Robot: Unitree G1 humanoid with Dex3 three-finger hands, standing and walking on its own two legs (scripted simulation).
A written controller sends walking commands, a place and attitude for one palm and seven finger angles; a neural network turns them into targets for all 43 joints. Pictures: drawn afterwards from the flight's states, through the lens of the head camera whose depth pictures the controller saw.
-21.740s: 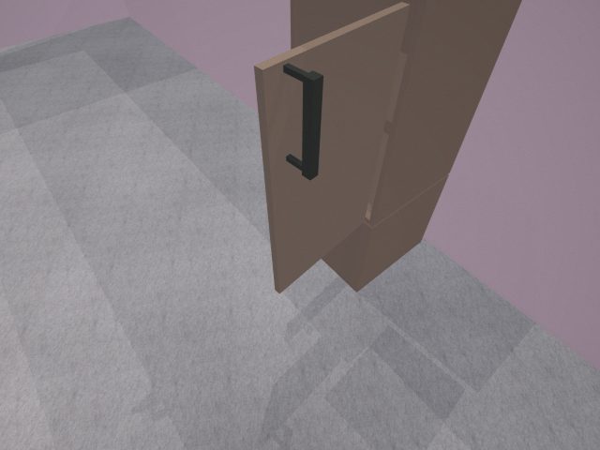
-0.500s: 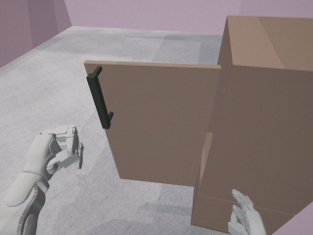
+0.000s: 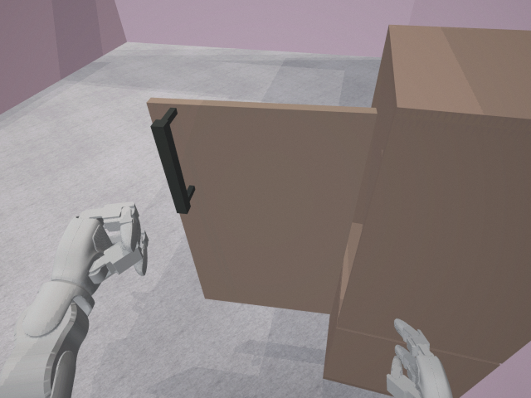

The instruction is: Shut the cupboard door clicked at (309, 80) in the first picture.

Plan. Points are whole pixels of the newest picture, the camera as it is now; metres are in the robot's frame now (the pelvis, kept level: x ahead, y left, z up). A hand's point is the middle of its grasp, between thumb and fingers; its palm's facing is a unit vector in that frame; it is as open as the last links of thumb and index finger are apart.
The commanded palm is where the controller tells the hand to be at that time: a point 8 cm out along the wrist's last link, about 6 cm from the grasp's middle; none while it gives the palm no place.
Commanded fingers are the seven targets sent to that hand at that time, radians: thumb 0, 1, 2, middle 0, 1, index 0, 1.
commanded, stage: bring the fist close to the handle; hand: left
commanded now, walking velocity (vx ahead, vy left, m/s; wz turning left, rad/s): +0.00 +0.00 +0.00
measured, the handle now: (177, 163) +0.43 +0.20 +0.16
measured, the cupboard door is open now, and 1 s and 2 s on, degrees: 96 96 86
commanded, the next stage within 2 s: push the door shut along its arc in 1.22 s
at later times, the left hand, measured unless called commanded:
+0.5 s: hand (154, 223) +0.29 +0.19 +0.16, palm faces +0.02 -1.00 -0.07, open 3.1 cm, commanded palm +0.27 +0.23 +0.17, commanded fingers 0.00 0.90 0.90 -1.30 -1.50 -1.30 -1.50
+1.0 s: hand (172, 200) +0.34 +0.18 +0.16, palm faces +0.02 -1.00 -0.05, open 3.1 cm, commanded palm +0.31 +0.22 +0.17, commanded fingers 0.00 0.90 0.90 -1.30 -1.50 -1.30 -1.50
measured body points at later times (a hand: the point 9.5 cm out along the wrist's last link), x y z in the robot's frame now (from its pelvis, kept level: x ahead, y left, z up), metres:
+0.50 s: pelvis +0.01 +0.00 +0.00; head -0.02 -0.02 +0.45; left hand +0.28 +0.24 +0.17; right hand +0.19 -0.22 -0.07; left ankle -0.02 +0.13 -0.73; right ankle +0.01 -0.12 -0.73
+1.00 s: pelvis +0.01 +0.00 +0.00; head +0.00 -0.02 +0.45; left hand +0.33 +0.24 +0.17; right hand +0.18 -0.23 -0.08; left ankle -0.02 +0.13 -0.73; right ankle +0.01 -0.12 -0.73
